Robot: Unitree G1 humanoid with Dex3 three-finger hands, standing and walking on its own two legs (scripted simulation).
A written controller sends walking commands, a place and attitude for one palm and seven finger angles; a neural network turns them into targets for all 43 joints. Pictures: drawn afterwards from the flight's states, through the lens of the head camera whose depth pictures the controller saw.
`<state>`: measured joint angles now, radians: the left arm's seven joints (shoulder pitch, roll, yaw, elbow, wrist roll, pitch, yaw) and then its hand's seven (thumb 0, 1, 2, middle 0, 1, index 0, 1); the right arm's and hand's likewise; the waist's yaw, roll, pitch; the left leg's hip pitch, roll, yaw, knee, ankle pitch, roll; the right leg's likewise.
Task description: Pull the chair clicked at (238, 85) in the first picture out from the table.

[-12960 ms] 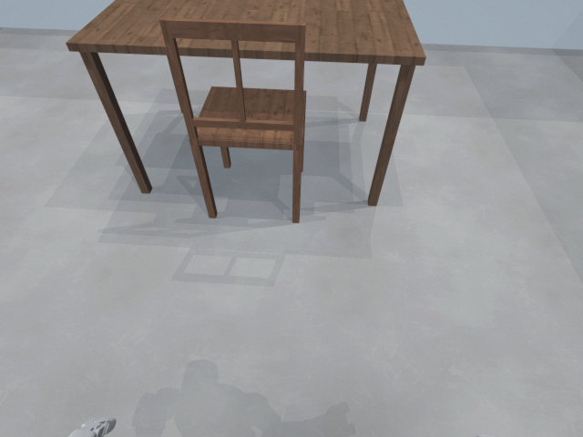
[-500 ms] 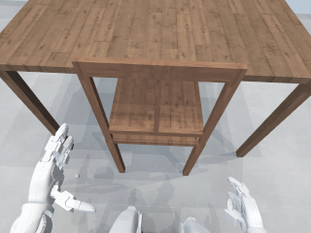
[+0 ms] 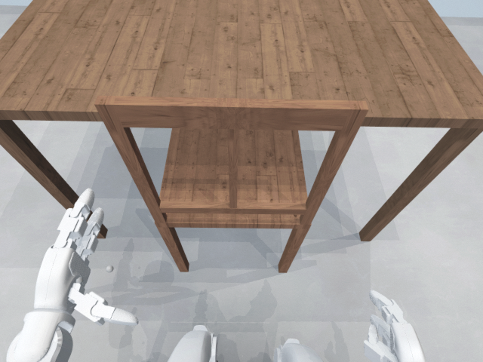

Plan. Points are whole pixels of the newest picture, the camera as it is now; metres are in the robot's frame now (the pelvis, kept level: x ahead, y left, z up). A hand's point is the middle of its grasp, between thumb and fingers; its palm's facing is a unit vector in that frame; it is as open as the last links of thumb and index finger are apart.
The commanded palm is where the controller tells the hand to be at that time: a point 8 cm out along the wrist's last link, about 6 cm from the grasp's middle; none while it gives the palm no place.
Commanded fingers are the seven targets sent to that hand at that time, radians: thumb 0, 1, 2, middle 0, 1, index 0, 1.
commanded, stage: raise the hand toward the chair's back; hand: left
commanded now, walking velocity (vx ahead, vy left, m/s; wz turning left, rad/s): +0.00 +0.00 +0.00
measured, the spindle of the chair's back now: (233, 172) +0.47 +0.04 -0.03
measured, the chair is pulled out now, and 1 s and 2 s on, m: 0.00 0.00 0.00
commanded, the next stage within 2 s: aim the fingers beside a spindle in 0.14 s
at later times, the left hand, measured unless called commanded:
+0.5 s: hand (115, 261) +0.26 +0.21 +0.03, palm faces +0.04 -1.00 -0.08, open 16.9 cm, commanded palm +0.24 +0.26 +0.03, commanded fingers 0.00 -0.50 0.30 -0.06 -0.08 -0.06 -0.08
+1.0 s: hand (124, 249) +0.29 +0.21 +0.01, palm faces +0.03 -1.00 -0.08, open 16.9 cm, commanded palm +0.27 +0.25 +0.01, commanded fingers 0.00 -0.50 0.30 -0.06 -0.08 -0.06 -0.08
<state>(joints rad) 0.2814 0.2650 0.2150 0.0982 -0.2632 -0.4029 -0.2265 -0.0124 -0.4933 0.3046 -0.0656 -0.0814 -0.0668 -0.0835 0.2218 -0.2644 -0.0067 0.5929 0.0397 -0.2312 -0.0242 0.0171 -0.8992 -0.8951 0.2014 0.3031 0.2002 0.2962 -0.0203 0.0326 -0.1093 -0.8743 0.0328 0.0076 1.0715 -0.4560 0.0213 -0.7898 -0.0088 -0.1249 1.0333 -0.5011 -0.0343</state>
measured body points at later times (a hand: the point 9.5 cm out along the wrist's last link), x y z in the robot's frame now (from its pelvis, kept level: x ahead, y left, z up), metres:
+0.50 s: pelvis +0.00 +0.00 -0.01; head +0.08 +0.00 +0.44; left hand +0.25 +0.26 +0.04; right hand +0.18 -0.25 -0.09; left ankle +0.04 +0.10 -0.67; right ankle +0.00 -0.10 -0.67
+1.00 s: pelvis +0.00 +0.00 -0.02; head +0.09 +0.01 +0.42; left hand +0.28 +0.26 +0.02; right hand +0.16 -0.25 -0.11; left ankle +0.04 +0.10 -0.67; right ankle +0.00 -0.10 -0.67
